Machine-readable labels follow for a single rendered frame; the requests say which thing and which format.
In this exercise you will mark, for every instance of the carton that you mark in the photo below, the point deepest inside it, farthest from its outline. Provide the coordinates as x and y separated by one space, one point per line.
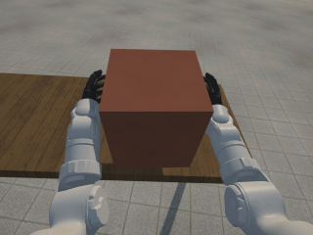
155 107

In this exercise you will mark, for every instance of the robot left hand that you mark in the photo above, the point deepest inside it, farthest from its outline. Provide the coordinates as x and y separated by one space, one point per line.
92 85

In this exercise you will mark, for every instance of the robot right hand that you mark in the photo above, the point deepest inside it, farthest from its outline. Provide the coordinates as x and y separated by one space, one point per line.
213 89

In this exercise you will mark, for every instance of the table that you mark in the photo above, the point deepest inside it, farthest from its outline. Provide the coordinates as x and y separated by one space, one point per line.
35 113

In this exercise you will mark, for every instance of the robot right upper arm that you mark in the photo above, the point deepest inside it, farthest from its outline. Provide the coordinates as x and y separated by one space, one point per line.
258 209

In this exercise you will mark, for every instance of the robot left upper arm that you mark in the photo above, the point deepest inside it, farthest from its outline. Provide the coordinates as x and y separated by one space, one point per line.
78 210

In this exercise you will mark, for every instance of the right robot forearm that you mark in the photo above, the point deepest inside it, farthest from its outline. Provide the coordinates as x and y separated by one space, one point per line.
236 164

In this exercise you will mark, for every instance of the left robot forearm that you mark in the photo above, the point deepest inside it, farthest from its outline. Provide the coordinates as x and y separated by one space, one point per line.
82 157

